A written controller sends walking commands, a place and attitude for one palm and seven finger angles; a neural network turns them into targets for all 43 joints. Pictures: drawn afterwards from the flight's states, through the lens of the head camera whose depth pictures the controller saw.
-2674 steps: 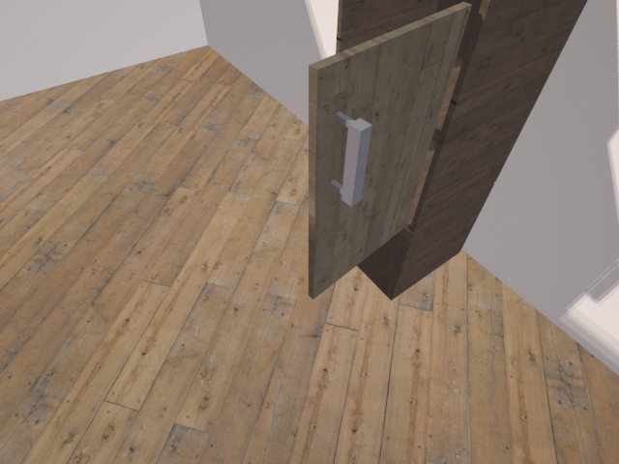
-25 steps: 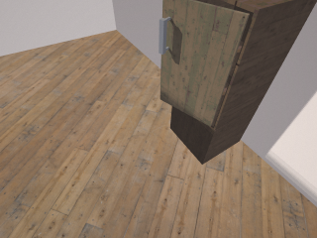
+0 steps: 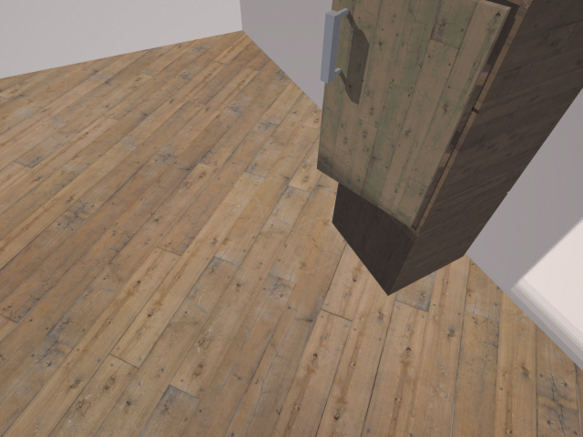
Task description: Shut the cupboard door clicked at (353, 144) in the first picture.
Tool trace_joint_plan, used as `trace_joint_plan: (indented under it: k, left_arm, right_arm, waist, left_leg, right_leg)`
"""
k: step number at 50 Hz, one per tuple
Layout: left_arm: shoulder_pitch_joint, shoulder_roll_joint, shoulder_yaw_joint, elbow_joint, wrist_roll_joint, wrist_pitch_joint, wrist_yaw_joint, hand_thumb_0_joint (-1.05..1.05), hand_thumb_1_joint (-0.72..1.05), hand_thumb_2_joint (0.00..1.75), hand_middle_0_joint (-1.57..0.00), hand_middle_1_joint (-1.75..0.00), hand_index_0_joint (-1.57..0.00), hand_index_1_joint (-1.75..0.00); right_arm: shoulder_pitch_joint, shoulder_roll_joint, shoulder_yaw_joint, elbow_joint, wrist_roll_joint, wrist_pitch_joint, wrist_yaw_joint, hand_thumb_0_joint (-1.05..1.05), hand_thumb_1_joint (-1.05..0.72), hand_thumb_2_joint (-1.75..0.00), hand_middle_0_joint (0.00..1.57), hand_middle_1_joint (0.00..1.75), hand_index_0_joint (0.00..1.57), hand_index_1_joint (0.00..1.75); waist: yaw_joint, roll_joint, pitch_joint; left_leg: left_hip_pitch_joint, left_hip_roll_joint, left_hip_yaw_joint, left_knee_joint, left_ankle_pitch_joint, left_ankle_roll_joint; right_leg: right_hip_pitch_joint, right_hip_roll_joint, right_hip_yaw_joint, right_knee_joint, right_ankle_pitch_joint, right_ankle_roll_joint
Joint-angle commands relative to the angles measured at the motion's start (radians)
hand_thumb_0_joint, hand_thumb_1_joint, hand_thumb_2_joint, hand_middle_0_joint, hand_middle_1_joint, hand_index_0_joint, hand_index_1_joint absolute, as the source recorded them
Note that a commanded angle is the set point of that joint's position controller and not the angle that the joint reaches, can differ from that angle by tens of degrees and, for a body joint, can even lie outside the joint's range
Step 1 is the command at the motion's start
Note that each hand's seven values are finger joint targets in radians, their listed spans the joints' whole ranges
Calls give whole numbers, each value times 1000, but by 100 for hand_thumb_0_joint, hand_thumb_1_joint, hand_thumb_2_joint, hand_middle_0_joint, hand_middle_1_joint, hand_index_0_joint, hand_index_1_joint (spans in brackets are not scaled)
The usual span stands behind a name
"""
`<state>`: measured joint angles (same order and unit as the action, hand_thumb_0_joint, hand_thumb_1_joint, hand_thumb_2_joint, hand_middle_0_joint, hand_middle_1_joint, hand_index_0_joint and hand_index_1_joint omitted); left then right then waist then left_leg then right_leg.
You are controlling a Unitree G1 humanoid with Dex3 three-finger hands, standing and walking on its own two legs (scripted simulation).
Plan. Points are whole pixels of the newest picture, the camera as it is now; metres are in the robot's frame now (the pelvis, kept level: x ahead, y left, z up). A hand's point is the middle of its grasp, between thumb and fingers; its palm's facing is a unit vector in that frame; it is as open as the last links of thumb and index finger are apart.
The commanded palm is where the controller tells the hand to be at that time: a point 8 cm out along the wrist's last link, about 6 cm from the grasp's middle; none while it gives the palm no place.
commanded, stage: walk to a spot facing it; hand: left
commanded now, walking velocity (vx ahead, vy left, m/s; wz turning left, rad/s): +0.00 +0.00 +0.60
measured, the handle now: (335, 46) +0.92 -0.07 +0.09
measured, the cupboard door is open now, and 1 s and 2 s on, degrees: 19 19 19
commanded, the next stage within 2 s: turn to face it in 1.80 s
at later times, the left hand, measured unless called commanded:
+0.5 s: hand out of the picture +0.04 +0.22 -0.16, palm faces +0.30 -0.91 -0.28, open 7.4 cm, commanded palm none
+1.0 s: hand out of the picture -0.11 +0.17 -0.19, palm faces +0.64 -0.72 -0.25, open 7.4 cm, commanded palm none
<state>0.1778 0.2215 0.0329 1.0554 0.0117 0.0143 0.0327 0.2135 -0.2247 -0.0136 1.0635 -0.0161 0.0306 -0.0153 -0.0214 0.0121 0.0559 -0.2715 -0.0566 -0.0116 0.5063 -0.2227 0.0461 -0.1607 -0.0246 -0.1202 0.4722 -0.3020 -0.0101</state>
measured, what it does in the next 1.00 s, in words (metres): steps on the spot, turning left: right foot, then left foot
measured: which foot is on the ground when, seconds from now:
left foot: down 0.00-0.54, up 0.56-0.90, down 0.92-1.00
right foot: down 0.00-0.14, up 0.16-0.54, down 0.56-0.92, up 0.94-1.00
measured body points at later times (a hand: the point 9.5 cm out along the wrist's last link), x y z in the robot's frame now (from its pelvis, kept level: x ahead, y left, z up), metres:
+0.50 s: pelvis +0.00 -0.01 +0.00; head +0.06 +0.00 +0.45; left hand +0.03 +0.27 -0.13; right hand +0.11 -0.25 -0.15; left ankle +0.02 +0.10 -0.74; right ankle +0.03 -0.15 -0.70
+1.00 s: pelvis +0.02 +0.00 -0.02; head +0.04 +0.04 +0.43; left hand -0.14 +0.21 -0.17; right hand +0.27 -0.13 -0.14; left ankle -0.06 +0.08 -0.74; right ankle +0.05 -0.14 -0.69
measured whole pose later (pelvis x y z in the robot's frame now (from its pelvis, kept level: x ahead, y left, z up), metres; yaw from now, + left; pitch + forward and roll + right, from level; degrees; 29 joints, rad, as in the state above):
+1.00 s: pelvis +0.02 +0.00 -0.02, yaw +39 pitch +0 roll +1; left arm 0.29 0.26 0.08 0.94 0.03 0.04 0.00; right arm 0.15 -0.23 -0.04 0.86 -0.03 0.00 0.02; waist 0.01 -0.06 0.09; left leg -0.29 -0.01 0.07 0.65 -0.34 0.03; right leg -0.37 -0.14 -0.10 1.02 -0.53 0.05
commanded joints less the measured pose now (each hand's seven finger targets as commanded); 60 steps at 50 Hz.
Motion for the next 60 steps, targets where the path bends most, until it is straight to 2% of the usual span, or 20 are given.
trace_joint_plan:
  k: [1, 5, 6, 7, 8, 10, 12, 22, 25, 26, 27, 28, 32, 36, 41, 44, 46, 47, 51, 60]
  left_arm:
    - [75, 180, 58, -82, 10, -2, 16, 0, 90, 90, -20, -30, -20, -30]
    - [28, 196, 73, -125, 14, -6, 11, 0, 90, 90, -20, -30, -20, -30]
    - [33, 177, 71, -137, 7, 2, 6, 0, 90, 90, -20, -30, -20, -30]
    - [56, 109, 59, -171, -3, 10, 1, 0, 90, 90, -20, -30, -20, -30]
    - [21, 116, 52, -198, 9, 18, 5, 0, 90, 90, -20, -30, -20, -30]
    - [-39, 113, 62, -203, 14, 27, 3, 0, 90, 90, -20, -30, -20, -30]
    - [-32, 102, 63, -200, 15, 14, -9, 0, 90, 90, -20, -30, -20, -30]
    - [-9, 84, 56, -238, 10, 12, -8, 0, 90, 90, -20, -30, -20, -30]
    - [103, 108, 64, -217, 7, 9, -4, 0, 90, 90, -20, -30, -20, -30]
    - [144, 150, 74, -212, 11, -1, 0, 0, 90, 90, -20, -30, -20, -30]
    - [151, 236, 92, -223, 26, -8, 7, 0, 90, 90, -20, -30, -20, -30]
    - [72, 266, 85, -244, 26, -1, 9, 0, 90, 90, -20, -30, -20, -30]
    - [-47, 146, 61, -266, 19, -19, 13, 0, 90, 90, -20, -30, -20, -30]
    - [93, 186, 75, -226, 20, -24, 12, 0, 90, 90, -20, -30, -20, -30]
    - [167, 213, 90, -195, 25, -27, -4, 0, 90, 90, -20, -30, -20, -30]
    - [136, 216, 92, -199, 13, -29, -20, 0, 90, 90, -20, -30, -20, -30]
    - [41, 109, 60, -287, 11, -28, -42, 0, 90, 90, -20, -30, -20, -30]
    - [-79, 133, 57, -327, 22, -25, -38, 0, 90, 90, -20, -30, -20, -30]
    - [-41, 124, 68, -274, 19, -28, -56, 0, 90, 90, -20, -30, -20, -30]
    - [-35, 96, 61, -276, 16, -35, -70, 0, 90, 90, -20, -30, -20, -30]
  right_arm:
    - [5, -88, -48, -109, -6, 12, 1, 0, -90, -90, 20, 30, 20, 30]
    - [36, -63, -48, -137, 0, 11, 18, 0, -90, -90, 20, 30, 20, 30]
    - [94, -102, -56, -134, -5, 3, 20, 0, -90, -90, 20, 30, 20, 30]
    - [144, -197, -74, -136, -20, -3, 11, 0, -90, -90, 20, 30, 20, 30]
    - [179, -226, -84, -121, -24, 6, 5, 0, -90, -90, 20, 30, 20, 30]
    - [117, -213, -82, -146, -23, 2, -6, 0, -90, -90, 20, 30, 20, 30]
    - [75, -185, -75, -163, -22, -10, -12, 0, -90, -90, 20, 30, 20, 30]
    - [59, -196, -98, -184, -22, 6, -6, 0, -90, -90, 20, 30, 20, 30]
    - [-20, -185, -104, -218, -13, 16, -2, 0, -90, -90, 20, 30, 20, 30]
    - [-28, -160, -102, -226, -4, 17, 4, 0, -90, -90, 20, 30, 20, 30]
    - [-10, -92, -98, -241, 5, 18, 10, 0, -90, -90, 20, 30, 20, 30]
    - [-13, -99, -103, -247, -8, 18, 14, 0, -90, -90, 20, 30, 20, 30]
    - [12, -88, -92, -225, -9, 25, 35, 0, -90, -90, 20, 30, 20, 30]
    - [-84, -61, -69, -253, 1, 22, 41, 0, -90, -90, 20, 30, 20, 30]
    - [-133, -56, -56, -275, 2, 6, 48, 0, -90, -90, 20, 30, 20, 30]
    - [-30, -91, -61, -249, -5, -14, 45, 0, -90, -90, 20, 30, 20, 30]
    - [189, -297, -113, -200, -22, -23, 32, 0, -90, -90, 20, 30, 20, 30]
    - [255, -294, -111, -170, -20, -23, 25, 0, -90, -90, 20, 30, 20, 30]
    - [65, -201, -79, -221, -17, -50, 5, 0, -90, -90, 20, 30, 20, 30]
    - [68, -190, -83, -183, -15, -60, 9, 0, -90, -90, 20, 30, 20, 30]
  waist:
    - [31, -185, -32]
    - [-12, -90, -17]
    - [-37, 78, -49]
    - [-40, 358, -53]
    - [-64, 251, -77]
    - [-40, 151, -22]
    - [-17, 55, -25]
    - [-20, 153, -116]
    - [43, 139, -116]
    - [63, 53, -129]
    - [64, -192, -105]
    - [49, -246, -42]
    - [-32, -194, -16]
    - [37, -203, -58]
    - [74, -258, -67]
    - [-1, -150, -83]
    - [-118, 334, -127]
    - [-158, 208, -89]
    - [-37, 151, 18]
    - [-1, 121, 24]
  left_leg:
    - [-148, 70, 13, 337, -190, -58]
    - [-49, 124, 49, 124, -117, -64]
    - [79, 171, -66, -30, 196, -21]
    - [143, 380, -405, -138, 569, 105]
    - [99, 435, -455, -214, 322, 166]
    - [4, 382, -484, -261, -17, 121]
    - [21, 329, -418, -242, 31, 112]
    - [67, 238, -405, -178, 146, 113]
    - [-103, 168, -389, -132, 28, 65]
    - [-192, 108, -345, -63, -51, 17]
    - [-371, -26, -188, 183, -255, -62]
    - [-375, -52, -79, 499, -351, -85]
    - [-339, 67, -38, 710, -217, -97]
    - [-276, 65, 53, 458, -250, -105]
    - [-187, 58, 118, 246, -265, -68]
    - [107, 35, 142, -29, -142, -40]
    - [476, 437, -462, -191, -40, 165]
    - [382, 474, -506, -232, -130, 218]
    - [164, 324, -334, -266, -197, 145]
    - [53, 240, -237, -230, -88, 133]
  right_leg:
    - [42, -371, 197, -113, 375, -192]
    - [-8, -351, 39, 82, 506, -107]
    - [-125, -251, -35, 252, 340, -18]
    - [-299, -82, -68, 474, -188, 73]
    - [-290, -49, 57, 604, -368, 46]
    - [-378, -63, 144, 685, -221, 44]
    - [-400, -62, 155, 659, -115, 59]
    - [-258, 24, 121, 331, -133, 67]
    - [-20, 46, 106, 68, -14, 56]
    - [99, -10, 159, -94, 13, 37]
    - [161, -267, 464, -254, -169, -60]
    - [-15, -461, 577, -310, -185, -155]
    - [-38, -293, 232, -120, 318, -134]
    - [122, -299, 124, -22, 673, -110]
    - [158, -334, 117, -44, 446, -94]
    - [-20, -307, 24, 93, 252, -33]
    - [-557, -90, -78, 602, -332, 82]
    - [-611, -111, 51, 673, -336, 60]
    - [-545, -120, 113, 625, -87, 67]
    - [-279, -22, 31, 214, 82, 83]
